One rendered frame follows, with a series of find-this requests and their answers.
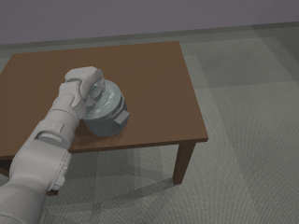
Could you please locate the table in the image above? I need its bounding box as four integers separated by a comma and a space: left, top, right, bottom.
0, 40, 209, 196

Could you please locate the knob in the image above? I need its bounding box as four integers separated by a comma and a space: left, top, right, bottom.
90, 86, 102, 101

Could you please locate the left robot upper arm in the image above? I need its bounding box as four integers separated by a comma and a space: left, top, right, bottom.
0, 139, 72, 224

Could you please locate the robot left forearm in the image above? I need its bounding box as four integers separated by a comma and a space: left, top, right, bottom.
9, 76, 91, 179

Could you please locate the left robot hand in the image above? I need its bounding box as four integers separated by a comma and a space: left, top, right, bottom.
64, 66, 106, 107

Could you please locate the pot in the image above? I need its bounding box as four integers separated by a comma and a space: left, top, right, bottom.
83, 92, 131, 137

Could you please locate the lid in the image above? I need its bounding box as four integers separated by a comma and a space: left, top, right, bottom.
82, 79, 121, 121

